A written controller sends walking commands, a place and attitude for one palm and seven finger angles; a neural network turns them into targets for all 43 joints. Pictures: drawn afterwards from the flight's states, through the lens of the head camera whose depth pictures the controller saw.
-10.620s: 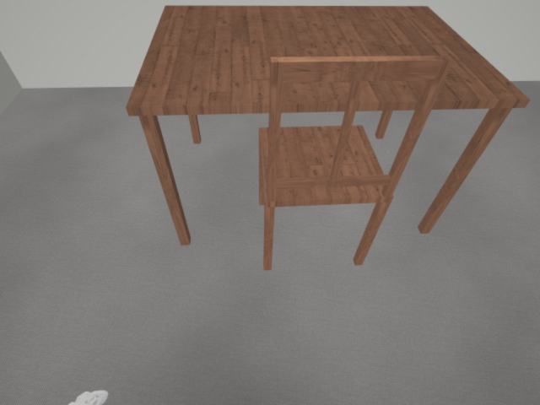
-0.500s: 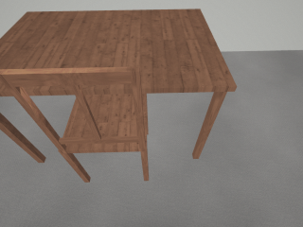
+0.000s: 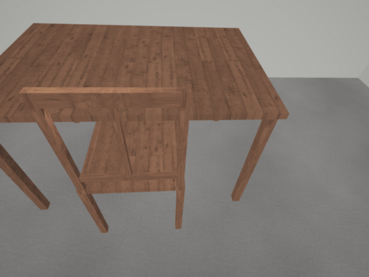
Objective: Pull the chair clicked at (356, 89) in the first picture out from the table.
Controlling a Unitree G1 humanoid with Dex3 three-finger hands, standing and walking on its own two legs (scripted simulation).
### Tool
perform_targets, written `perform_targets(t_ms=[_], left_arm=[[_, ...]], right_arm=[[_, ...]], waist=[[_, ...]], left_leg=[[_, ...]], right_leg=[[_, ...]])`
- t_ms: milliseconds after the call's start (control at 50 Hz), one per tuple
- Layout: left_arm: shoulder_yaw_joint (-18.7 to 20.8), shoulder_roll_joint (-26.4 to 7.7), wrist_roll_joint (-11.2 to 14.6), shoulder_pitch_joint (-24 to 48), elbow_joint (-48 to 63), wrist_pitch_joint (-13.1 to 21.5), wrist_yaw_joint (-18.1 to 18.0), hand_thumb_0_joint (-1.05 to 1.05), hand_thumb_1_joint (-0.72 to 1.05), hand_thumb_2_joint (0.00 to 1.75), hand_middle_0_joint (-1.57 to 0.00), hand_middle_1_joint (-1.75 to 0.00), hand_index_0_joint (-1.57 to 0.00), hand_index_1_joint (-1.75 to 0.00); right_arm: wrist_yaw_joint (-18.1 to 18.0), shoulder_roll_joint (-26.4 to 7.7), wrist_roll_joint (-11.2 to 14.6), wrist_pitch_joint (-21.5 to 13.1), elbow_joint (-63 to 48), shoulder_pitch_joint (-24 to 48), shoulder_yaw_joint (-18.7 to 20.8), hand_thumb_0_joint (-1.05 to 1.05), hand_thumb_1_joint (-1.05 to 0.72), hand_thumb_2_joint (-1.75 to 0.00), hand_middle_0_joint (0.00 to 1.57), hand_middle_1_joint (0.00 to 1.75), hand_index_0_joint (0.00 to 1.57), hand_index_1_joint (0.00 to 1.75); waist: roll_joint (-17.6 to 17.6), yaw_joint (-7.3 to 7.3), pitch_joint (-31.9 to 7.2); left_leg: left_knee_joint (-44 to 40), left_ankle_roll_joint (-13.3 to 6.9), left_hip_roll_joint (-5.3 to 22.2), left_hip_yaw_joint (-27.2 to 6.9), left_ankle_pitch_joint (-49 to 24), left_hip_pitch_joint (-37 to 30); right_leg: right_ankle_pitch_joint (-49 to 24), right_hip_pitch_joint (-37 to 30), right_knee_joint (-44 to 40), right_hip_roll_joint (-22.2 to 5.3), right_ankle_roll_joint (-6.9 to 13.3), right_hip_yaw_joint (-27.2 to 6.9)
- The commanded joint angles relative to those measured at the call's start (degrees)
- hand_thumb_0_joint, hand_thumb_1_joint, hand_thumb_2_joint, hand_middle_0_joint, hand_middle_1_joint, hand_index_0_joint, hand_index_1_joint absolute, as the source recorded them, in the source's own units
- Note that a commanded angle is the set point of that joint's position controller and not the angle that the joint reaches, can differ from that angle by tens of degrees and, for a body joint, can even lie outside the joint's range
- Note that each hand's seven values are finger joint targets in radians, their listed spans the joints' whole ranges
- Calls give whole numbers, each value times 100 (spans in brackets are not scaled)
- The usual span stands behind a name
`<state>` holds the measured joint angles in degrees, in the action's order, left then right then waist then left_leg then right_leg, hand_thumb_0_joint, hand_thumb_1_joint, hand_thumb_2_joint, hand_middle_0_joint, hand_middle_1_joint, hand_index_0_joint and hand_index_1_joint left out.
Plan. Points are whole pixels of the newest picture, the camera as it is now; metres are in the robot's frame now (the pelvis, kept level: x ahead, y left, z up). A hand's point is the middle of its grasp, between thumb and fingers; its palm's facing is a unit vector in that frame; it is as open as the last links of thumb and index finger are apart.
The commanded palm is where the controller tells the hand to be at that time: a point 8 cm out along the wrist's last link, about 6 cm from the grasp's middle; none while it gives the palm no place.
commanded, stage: look again from close up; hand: left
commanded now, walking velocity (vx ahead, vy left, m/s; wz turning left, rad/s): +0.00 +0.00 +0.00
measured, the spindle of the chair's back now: (122, 145) +0.50 +0.23 -0.07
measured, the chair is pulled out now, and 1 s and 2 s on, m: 0.00 0.00 0.00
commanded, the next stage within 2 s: shuffle to correct the standing spot in 1.30 s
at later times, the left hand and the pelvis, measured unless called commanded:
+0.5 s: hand out of the picture -0.05 +0.14 -0.17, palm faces +0.03 -0.99 -0.16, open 7.4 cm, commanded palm none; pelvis -0.01 -0.02 +0.00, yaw +0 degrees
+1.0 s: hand out of the picture -0.03 +0.12 -0.17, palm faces +0.03 -0.99 -0.17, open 7.4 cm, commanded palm none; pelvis -0.01 -0.04 +0.00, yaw +0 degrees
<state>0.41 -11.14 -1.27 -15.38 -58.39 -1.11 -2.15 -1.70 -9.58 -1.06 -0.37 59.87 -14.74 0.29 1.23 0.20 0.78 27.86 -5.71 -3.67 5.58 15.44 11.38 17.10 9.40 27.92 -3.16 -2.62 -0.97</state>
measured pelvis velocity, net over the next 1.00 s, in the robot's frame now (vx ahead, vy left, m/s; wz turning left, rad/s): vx -0.01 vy -0.04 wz -0.01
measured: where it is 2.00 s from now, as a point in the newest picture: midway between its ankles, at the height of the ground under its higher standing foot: outside the picture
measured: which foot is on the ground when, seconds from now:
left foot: down 0.00-1.00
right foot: down 0.00-1.00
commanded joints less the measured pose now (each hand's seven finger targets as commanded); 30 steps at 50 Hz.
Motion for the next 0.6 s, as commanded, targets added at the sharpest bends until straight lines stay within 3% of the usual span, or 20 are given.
perform_targets(t_ms=[0, 100, 280, 440, 580], left_arm=[[44, -385, 4, -471, 56, 52, -34, 0, 90, 90, -20, -30, -20, -30], [15, -319, 4, -613, -115, 74, -30, 0, 90, 90, -20, -30, -20, -30], [-23, -163, 18, -866, -401, 143, -62, 0, 90, 90, -20, -30, -20, -30], [-38, -60, 15, -997, -505, 172, -81, 0, 90, 90, -20, -30, -20, -30], [-16, -36, 9, -991, -483, 208, -92, 0, 90, 90, -20, -30, -20, -30]], right_arm=[[-36, -772, 31, -89, -178, -219, 137, 0, -90, -90, 20, 30, 20, 30], [-21, -747, 48, -71, -12, -336, 125, 0, -90, -90, 20, 30, 20, 30], [-13, -587, 75, -66, 274, -508, 94, 0, -90, -90, 20, 30, 20, 30], [3, -475, 76, -28, 359, -533, 88, 0, -90, -90, 20, 30, 20, 30], [6, -398, 78, -38, 363, -500, 80, 0, -90, -90, 20, 30, 20, 30]], waist=[[-330, 20, 372], [-349, 3, 387], [-93, -26, 310], [-148, -38, 527], [-3, -51, 455]], left_leg=[[-1320, 230, 1140, -1349, -159, 146], [-1450, 261, 1117, -1300, 246, 160], [-1210, 252, 1013, -1070, -194, -28], [-1178, 278, 955, -1011, 164, 107], [-930, 290, 913, -891, -253, 1]], right_leg=[[-373, 288, -229, -121, 268, 39], [-411, 290, -320, -166, 259, 29], [-671, 268, -490, -240, 277, -80], [-522, 474, -552, -218, 313, -169], [-672, 532, -586, -229, 346, -273]])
